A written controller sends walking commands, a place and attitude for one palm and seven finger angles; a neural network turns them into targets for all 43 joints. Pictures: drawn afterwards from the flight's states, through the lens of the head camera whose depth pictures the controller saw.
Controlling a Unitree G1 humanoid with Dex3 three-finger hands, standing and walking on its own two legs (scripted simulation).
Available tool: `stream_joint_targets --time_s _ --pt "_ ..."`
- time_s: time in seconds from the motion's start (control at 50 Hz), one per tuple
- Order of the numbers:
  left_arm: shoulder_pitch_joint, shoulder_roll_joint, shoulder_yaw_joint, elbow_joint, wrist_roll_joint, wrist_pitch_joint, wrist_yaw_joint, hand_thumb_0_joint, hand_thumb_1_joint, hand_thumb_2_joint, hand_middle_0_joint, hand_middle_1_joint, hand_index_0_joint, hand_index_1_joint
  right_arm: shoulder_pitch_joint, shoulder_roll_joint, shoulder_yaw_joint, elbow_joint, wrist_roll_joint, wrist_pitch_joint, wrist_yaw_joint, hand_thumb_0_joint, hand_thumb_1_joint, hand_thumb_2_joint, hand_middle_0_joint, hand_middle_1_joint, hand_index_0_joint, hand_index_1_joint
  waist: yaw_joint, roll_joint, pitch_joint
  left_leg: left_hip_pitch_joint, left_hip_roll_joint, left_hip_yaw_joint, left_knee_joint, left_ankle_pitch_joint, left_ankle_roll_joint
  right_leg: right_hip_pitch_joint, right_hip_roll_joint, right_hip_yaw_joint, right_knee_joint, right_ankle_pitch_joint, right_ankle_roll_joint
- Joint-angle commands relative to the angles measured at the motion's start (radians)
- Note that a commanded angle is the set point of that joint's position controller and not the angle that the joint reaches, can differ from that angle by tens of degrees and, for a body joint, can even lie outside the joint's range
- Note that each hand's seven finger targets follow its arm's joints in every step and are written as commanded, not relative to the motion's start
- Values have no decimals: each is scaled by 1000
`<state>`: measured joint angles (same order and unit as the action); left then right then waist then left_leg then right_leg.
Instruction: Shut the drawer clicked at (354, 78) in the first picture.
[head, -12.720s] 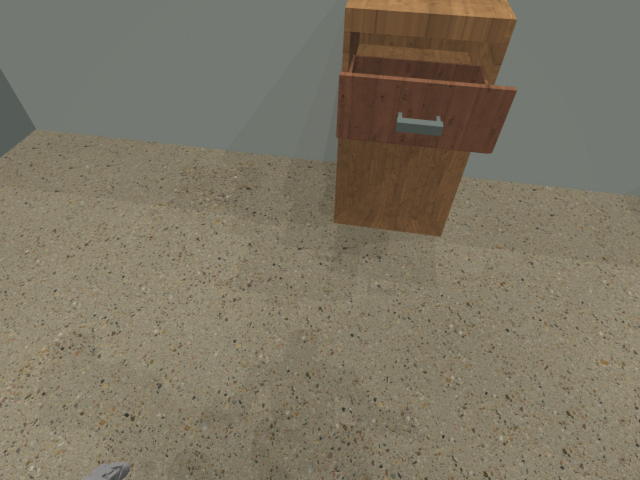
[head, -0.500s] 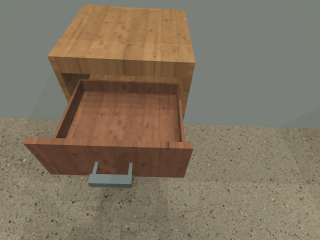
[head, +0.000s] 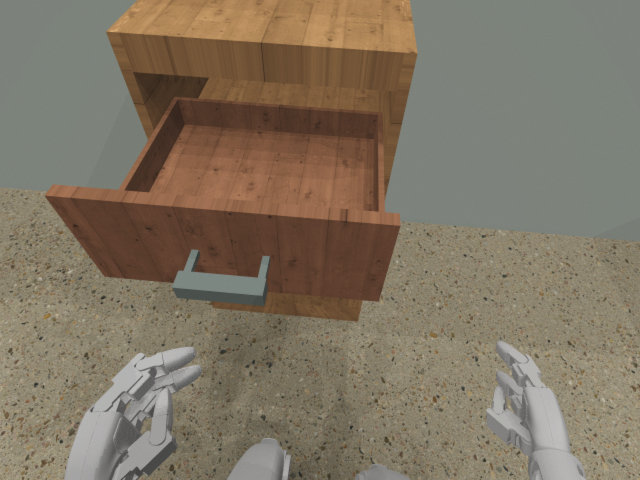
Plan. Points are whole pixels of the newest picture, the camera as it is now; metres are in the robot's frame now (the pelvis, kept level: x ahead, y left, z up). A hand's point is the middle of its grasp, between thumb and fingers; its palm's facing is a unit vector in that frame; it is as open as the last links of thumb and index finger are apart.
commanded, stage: raise the hand and make a fist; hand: left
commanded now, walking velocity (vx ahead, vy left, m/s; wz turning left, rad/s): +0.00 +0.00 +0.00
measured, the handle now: (225, 273) +0.36 +0.17 +0.04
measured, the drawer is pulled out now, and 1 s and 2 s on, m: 0.29 0.29 0.29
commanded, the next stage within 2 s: bring the fist close to the handle in 1.42 s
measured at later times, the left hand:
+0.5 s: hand (174, 401) +0.18 +0.16 +0.10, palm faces +0.05 -1.00 +0.00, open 3.3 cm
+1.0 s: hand (179, 396) +0.18 +0.15 +0.13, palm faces -0.02 -1.00 +0.00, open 3.2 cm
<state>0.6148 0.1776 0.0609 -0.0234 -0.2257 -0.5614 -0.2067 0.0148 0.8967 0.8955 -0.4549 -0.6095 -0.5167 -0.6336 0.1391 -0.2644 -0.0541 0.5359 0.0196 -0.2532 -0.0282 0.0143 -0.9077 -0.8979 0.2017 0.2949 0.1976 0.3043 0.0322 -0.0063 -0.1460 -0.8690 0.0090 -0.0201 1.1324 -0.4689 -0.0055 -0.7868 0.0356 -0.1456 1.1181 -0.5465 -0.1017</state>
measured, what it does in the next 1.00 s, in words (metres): stands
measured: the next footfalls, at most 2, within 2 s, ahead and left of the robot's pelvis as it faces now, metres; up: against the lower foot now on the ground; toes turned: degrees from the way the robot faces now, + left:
none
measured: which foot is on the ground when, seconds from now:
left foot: down 0.00-1.00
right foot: down 0.00-1.00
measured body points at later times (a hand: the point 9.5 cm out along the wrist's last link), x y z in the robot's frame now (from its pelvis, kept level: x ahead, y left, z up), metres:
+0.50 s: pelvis +0.03 +0.02 +0.02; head +0.08 +0.01 +0.46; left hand +0.17 +0.21 +0.10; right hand +0.20 -0.23 -0.06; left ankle +0.05 +0.12 -0.65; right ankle +0.01 -0.06 -0.65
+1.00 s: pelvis +0.03 +0.04 +0.03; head +0.04 +0.03 +0.47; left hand +0.17 +0.20 +0.13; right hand +0.23 -0.18 -0.02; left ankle +0.05 +0.12 -0.65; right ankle +0.01 -0.06 -0.65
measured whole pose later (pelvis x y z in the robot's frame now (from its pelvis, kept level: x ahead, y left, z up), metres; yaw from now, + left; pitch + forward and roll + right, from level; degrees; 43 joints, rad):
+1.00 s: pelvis +0.03 +0.04 +0.03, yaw -1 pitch +9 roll -2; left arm 0.84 0.16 -0.15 -0.52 -0.11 -0.26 -0.03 0.02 0.90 0.90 -1.38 -1.58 -1.39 -1.58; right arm 0.26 -0.21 0.04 0.36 0.04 -0.09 0.00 0.02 -0.90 -0.90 0.21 0.30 0.20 0.30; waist 0.01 0.05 -0.16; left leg -0.70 -0.01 0.02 1.01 -0.47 0.05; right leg -0.62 0.02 -0.10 0.97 -0.52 -0.04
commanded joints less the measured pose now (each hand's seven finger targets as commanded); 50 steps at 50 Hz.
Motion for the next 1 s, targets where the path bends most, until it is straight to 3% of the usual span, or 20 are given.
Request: stream_joint_targets --time_s 0.0,0.06,0.12,0.16,0.18,0.2,0.22,0.26,0.28,0.34,0.36,0.42,0.46,0.54,0.56,0.6,0.72,0.78,0.86,0.98 --pt "-220 84 27 -340 -26 -85 51 0 900 900 -700 -842 -700 -842 -12 -67 -1 -144 8 -50 -23 0 -900 -900 200 300 200 300 -92 32 -66 54 -10 -2 -84 2 45 19 -67 309 -376 -179 85" --pt "-140 80 -17 -251 -4 19 15 0 900 900 -760 -907 -760 -907 -5 -82 9 -157 19 -37 -23 0 -900 -900 200 300 200 300 -85 12 -66 55 -9 -13 -109 29 49 69 -76 315 -384 -75 116" --pt "-8 69 -23 -257 -1 151 -15 0 900 900 -820 -972 -820 -972 2 -72 12 -196 31 -4 -25 0 -900 -900 200 300 200 300 -40 -14 -124 100 -16 -17 -162 104 50 201 -89 292 -375 108 133" --pt "78 115 78 -213 -6 223 7 0 900 900 -860 -1015 -860 -1015 -20 -57 9 -193 33 31 -31 0 -900 -900 200 300 200 300 -5 -85 -135 98 -17 -21 -181 142 45 275 -94 288 -370 219 152" --pt "75 85 60 -277 -13 228 18 0 900 900 -880 -1037 -880 -1037 -22 -51 15 -208 31 43 -31 0 -900 -900 200 300 200 300 -5 -97 -139 104 -19 -21 -190 167 45 304 -103 286 -361 305 161" --pt "101 93 92 -304 -15 229 39 0 900 900 -900 -1058 -900 -1058 -24 -41 8 -207 29 53 -31 0 -900 -900 200 300 200 300 4 -120 -145 115 -16 -19 -199 192 41 328 -99 265 -342 387 156" --pt "109 64 80 -351 -19 215 59 0 900 900 -920 -1080 -920 -1080 -29 -33 9 -212 25 56 -28 0 -900 -900 200 300 200 300 9 -85 -142 131 -17 -14 -213 218 39 337 -92 240 -323 455 147" --pt "128 73 105 -382 -12 173 107 0 900 900 -960 -1123 -960 -1123 -25 -24 5 -195 17 61 -25 0 -900 -900 200 300 200 300 14 -55 -118 151 -15 -10 -225 250 36 319 -76 200 -300 513 129" --pt "132 56 83 -415 -3 140 123 0 900 900 -980 -1145 -980 -1145 -7 -21 3 -193 11 58 -21 0 -900 -900 200 300 200 300 5 -36 -126 171 -13 -6 -228 276 38 301 -66 181 -282 526 120" --pt "175 13 -9 -460 18 44 127 0 900 900 -1040 -1210 -1040 -1210 4 -27 -3 -185 0 39 -3 0 -900 -900 200 300 200 300 -19 12 -125 195 -11 -3 -207 297 43 219 -51 158 -256 489 111" --pt "159 4 -43 -479 22 20 118 0 900 900 -1060 -1232 -1060 -1232 7 -36 -4 -184 0 31 0 0 -900 -900 200 300 200 300 -37 -3 -127 199 -8 -8 -199 299 48 198 -48 154 -253 474 113" --pt "175 -27 -130 -495 24 -20 70 0 900 900 -1120 -1297 -1120 -1297 19 -57 -6 -197 5 6 8 0 -900 -900 200 300 200 300 -58 21 -139 202 -7 -17 -185 273 54 145 -42 137 -239 375 100" --pt "176 -14 -147 -494 32 -2 57 0 900 900 -1160 -1340 -1160 -1340 17 -68 -6 -214 11 5 7 0 -900 -900 200 300 200 300 -66 -13 -127 185 -6 -26 -182 237 59 129 -41 147 -252 317 100" --pt "233 27 -112 -568 63 59 100 0 900 900 -1240 -1427 -1240 -1427 18 -63 -10 -263 13 41 1 0 -900 -900 200 300 200 300 -26 14 -180 228 -4 -23 -226 234 56 146 -28 107 -233 264 80" --pt "253 58 -72 -564 71 87 126 0 900 900 -1260 -1448 -1260 -1448 11 -57 -11 -267 16 60 1 0 -900 -900 200 300 200 300 -12 11 -179 230 -2 -23 -239 239 53 161 -24 100 -234 264 78" --pt "273 23 -85 -593 70 124 156 0 900 900 -1300 -1492 -1300 -1492 10 -42 -5 -293 16 85 2 0 -900 -900 200 300 200 300 -6 9 -170 241 -2 -19 -255 242 50 178 -21 90 -239 267 77" --pt "216 -33 -184 -649 78 172 178 0 900 900 -1400 -1600 -1400 -1600 19 -54 23 -323 20 96 8 0 -900 -900 200 300 200 300 -43 7 -57 252 8 -37 -280 188 52 139 -15 73 -275 208 79" --pt "227 -19 -211 -662 92 192 162 0 900 900 -1400 -1600 -1400 -1600 27 -60 30 -328 22 92 10 0 -900 -900 200 300 200 300 -49 21 -43 255 8 -42 -287 170 55 146 -18 81 -289 191 78" --pt "265 33 -170 -684 109 226 167 0 900 900 -1400 -1600 -1400 -1600 19 -55 32 -341 24 107 15 0 -900 -900 200 300 200 300 -27 31 -43 258 5 -41 -303 162 52 173 -17 85 -297 183 73" --pt "266 -2 -174 -774 86 227 208 0 900 900 -1400 -1600 -1400 -1600 26 -43 37 -362 24 106 18 0 -900 -900 200 300 200 300 -27 20 -57 285 4 -35 -308 171 51 189 -12 78 -306 186 74"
